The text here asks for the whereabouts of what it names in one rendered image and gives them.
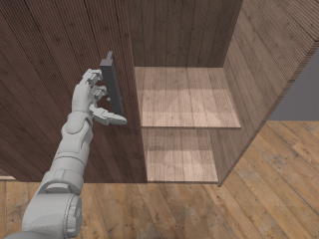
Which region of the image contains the robot left hand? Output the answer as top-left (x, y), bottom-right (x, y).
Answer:
top-left (72, 69), bottom-right (128, 125)

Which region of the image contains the robot left upper arm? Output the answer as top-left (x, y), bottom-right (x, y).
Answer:
top-left (3, 193), bottom-right (83, 239)

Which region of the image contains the left robot forearm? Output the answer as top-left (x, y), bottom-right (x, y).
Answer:
top-left (21, 112), bottom-right (93, 232)

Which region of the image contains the handle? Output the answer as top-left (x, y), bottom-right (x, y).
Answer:
top-left (100, 51), bottom-right (124, 117)

